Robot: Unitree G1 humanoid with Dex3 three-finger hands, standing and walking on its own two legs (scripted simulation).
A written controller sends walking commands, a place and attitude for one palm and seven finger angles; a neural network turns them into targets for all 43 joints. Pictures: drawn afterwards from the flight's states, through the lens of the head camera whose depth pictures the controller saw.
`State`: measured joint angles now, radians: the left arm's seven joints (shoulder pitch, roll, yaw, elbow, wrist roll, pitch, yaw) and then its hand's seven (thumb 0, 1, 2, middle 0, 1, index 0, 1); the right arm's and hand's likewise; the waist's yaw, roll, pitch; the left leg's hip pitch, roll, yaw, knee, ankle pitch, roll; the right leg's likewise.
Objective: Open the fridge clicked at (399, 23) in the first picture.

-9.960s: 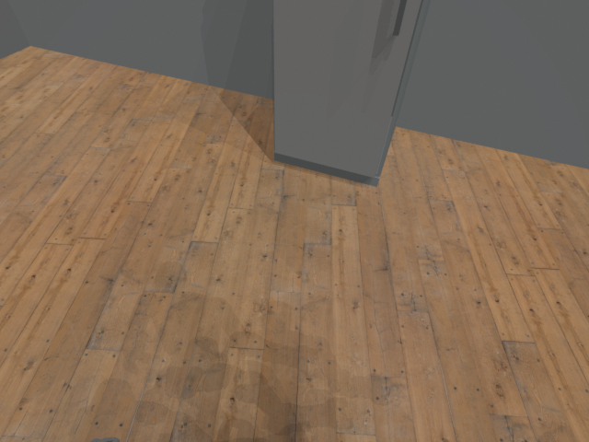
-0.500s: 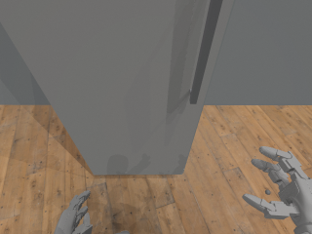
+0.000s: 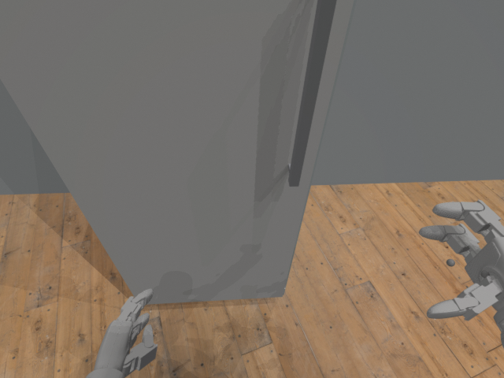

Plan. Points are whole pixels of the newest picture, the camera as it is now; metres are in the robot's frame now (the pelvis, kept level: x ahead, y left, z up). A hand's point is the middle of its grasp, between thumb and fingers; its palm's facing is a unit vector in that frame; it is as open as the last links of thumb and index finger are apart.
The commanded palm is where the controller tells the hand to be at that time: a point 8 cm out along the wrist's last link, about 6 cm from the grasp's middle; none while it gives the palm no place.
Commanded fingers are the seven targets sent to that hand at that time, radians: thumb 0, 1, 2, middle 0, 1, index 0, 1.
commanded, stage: raise the hand to about handle height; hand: right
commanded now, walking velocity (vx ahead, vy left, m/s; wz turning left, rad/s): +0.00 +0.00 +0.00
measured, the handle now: (306, 96) +0.51 -0.08 +0.21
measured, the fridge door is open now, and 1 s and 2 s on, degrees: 0 0 0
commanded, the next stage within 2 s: move the hooked fingers beside the handle in 0.70 s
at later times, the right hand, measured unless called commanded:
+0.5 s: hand (449, 236) +0.28 -0.26 +0.14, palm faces -0.01 +1.00 -0.06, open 14.0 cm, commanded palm +0.25 -0.30 +0.15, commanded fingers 0.00 0.50 -0.30 0.30 1.20 0.30 1.20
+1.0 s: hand (442, 231) +0.29 -0.25 +0.14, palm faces +0.00 +1.00 -0.05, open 14.0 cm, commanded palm +0.27 -0.29 +0.15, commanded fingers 0.00 0.50 -0.30 0.30 1.20 0.30 1.20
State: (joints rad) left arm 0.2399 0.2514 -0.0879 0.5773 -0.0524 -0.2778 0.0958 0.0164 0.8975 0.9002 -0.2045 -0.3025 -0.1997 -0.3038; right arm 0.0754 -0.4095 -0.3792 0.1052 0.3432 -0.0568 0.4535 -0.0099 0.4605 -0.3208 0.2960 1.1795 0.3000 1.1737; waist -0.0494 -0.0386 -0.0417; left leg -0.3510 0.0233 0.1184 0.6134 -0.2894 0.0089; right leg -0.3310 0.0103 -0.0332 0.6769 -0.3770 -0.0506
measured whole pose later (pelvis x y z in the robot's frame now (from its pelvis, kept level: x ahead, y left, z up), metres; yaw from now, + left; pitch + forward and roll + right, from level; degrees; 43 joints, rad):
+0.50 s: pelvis +0.00 +0.01 +0.01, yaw +1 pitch +1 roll +1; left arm 0.26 0.28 -0.06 0.59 -0.06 -0.24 0.10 0.02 0.90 0.90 -0.20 -0.30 -0.20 -0.30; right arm -0.03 -0.45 -0.45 0.21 0.35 0.01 0.50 -0.01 0.50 -0.30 0.30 1.20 0.30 1.20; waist -0.03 -0.04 -0.03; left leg -0.30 0.01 0.10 0.54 -0.26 0.02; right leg -0.26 0.00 -0.05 0.58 -0.34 -0.04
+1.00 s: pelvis -0.01 +0.01 +0.01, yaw +0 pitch +0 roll +1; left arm 0.24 0.27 -0.08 0.62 -0.07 -0.23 0.12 0.02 0.90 0.90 -0.20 -0.30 -0.20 -0.30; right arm -0.14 -0.44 -0.40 0.30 0.33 -0.01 0.49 -0.01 0.50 -0.30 0.30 1.20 0.30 1.20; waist -0.04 -0.04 -0.02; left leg -0.30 0.01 0.12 0.54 -0.25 0.03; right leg -0.27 0.01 -0.03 0.59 -0.32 -0.03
